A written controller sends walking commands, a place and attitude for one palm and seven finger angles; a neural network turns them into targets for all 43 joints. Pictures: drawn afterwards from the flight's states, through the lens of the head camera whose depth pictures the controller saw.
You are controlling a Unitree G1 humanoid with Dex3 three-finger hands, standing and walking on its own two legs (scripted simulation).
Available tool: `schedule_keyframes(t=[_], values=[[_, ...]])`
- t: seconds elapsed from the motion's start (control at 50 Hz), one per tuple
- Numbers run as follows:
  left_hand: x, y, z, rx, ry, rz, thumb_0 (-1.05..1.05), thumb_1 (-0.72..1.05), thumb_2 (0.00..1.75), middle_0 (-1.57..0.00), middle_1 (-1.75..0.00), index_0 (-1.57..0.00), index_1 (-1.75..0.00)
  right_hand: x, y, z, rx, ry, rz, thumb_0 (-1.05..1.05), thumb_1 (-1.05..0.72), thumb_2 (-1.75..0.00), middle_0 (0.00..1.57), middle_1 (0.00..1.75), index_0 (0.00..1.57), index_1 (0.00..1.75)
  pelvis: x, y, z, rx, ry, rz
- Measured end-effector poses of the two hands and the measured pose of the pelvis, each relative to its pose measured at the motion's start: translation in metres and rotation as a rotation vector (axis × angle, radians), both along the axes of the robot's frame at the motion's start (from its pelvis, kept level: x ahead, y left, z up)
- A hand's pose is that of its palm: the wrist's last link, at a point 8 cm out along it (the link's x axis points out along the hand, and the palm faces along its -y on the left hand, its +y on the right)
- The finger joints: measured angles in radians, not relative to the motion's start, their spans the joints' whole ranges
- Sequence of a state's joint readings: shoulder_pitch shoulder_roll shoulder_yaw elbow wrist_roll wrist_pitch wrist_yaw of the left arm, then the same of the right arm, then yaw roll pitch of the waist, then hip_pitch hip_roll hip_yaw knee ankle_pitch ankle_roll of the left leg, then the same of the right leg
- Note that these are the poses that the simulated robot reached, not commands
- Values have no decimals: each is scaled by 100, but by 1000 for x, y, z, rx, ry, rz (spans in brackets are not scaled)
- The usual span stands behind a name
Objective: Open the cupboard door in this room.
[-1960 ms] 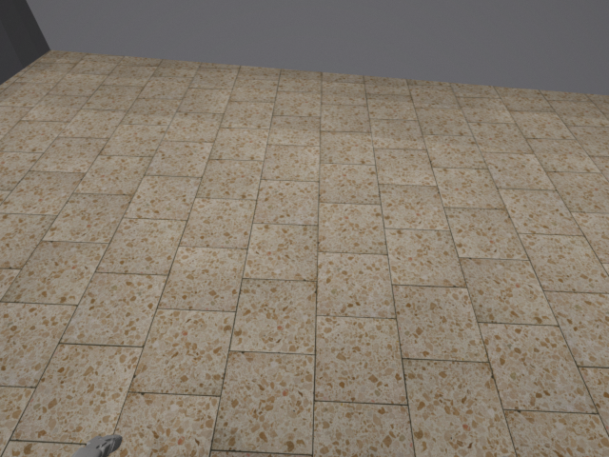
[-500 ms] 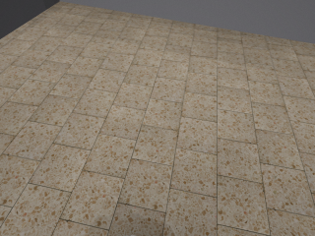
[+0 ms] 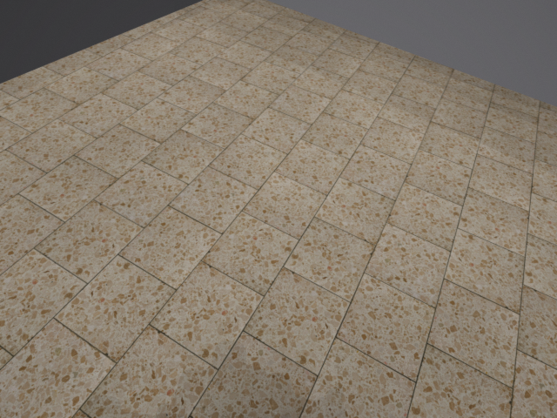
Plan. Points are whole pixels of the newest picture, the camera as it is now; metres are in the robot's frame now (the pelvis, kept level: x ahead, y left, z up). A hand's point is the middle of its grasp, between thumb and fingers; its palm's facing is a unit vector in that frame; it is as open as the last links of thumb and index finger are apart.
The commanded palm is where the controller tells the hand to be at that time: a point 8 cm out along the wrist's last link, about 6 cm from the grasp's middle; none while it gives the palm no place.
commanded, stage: turn or walk to find it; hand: left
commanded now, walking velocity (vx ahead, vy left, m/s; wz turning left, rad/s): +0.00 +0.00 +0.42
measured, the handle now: out of the picture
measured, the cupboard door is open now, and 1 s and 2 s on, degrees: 0 0 0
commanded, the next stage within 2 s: stand and wait in 1.46 s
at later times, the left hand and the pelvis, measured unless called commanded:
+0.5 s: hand out of the picture +0.02 +0.19 -0.14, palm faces +0.22 -0.94 -0.28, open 7.4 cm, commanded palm none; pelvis -0.02 -0.02 +0.01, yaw +12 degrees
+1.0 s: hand out of the picture -0.08 +0.24 -0.16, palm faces +0.42 -0.87 -0.24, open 7.4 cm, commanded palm none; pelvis -0.05 +0.02 +0.02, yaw +23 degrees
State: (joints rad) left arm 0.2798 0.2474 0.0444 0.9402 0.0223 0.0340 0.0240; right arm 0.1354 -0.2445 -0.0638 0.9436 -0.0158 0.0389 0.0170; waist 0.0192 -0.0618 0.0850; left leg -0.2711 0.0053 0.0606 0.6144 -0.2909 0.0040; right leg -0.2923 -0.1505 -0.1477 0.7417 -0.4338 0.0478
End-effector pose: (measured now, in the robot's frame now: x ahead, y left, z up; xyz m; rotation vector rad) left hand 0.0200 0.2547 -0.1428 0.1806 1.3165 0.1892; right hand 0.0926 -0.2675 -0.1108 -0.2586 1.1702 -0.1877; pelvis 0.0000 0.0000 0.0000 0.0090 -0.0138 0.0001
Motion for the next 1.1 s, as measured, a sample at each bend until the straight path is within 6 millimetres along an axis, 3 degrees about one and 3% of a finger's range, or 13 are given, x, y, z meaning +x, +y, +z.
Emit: schedule_keyframes(t=[0.1, 0.24, 0.4, 0.52, 0.62, 0.7, 0.8, 0.86, 0.98, 1.1], values=[[-16, 20, 6, 7, 41, 51, 1, 91, 90, -20, -30, -20, -30, 9, 30, 11, 14, -31, 52, 0, -91, -90, 19, 30, 20, 30, -6, 9, 10, -18, -1, 27], [-8, 22, 24, 20, -41, 86, 1, 91, 90, -20, -30, -20, -30, -2, 46, 7, 63, -1, 82, 0, -90, -90, 20, 30, 20, 30, -11, 9, 18, -27, 1, 84], [4, -5, 34, 63, -159, 103, 1, 91, 90, -20, -30, -20, -30, -24, 23, -22, 109, 70, 88, 0, -90, -90, 20, 30, 20, 30, -19, -14, 7, 1, 9, 152], [-21, -25, 40, 57, -153, 153, 1, 91, 90, -20, -30, -21, -30, -29, 4, -22, 92, 126, 118, 0, -91, -90, 20, 30, 20, 30, -25, -21, 12, 1, -8, 214], [-46, -28, 33, 30, -119, 203, 1, 90, 90, -20, -30, -21, -30, -26, 4, -14, 63, 150, 156, 0, -91, -90, 19, 30, 20, 30, -28, -18, 15, 7, -11, 265], [-71, -21, 21, 5, -91, 255, 1, 90, 90, -20, -30, -21, -30, -14, 18, -9, 34, 149, 211, 0, -91, -90, 19, 30, 19, 30, -33, -9, 12, 2, -7, 302], [-110, 4, -4, -18, -37, 337, 1, 90, 90, -20, -30, -21, -30, 8, 52, -7, 0, 76, 298, 0, -91, -90, 19, 30, 19, 30, -43, 12, -1, -12, -1, 346], [-126, 15, -3, -15, 11, 365, 1, 91, 90, -20, -30, -21, -30, 13, 70, 2, 4, 41, 326, 0, -91, -90, 19, 30, 20, 30, -47, 17, 4, -18, 0, 352], [-130, 29, 16, 5, -20, 401, 1, 91, 90, -20, -30, -20, -30, 15, 94, 10, 29, 36, 374, 0, -91, -90, 20, 30, 20, 30, -50, 23, 18, -35, 9, 397], [-115, 28, 29, 37, -86, 420, 1, 91, 90, -20, -30, -20, -30, 14, 93, 2, 57, 59, 399, 0, -90, -90, 20, 30, 20, 30, -50, 17, 19, -28, 13, 446]])
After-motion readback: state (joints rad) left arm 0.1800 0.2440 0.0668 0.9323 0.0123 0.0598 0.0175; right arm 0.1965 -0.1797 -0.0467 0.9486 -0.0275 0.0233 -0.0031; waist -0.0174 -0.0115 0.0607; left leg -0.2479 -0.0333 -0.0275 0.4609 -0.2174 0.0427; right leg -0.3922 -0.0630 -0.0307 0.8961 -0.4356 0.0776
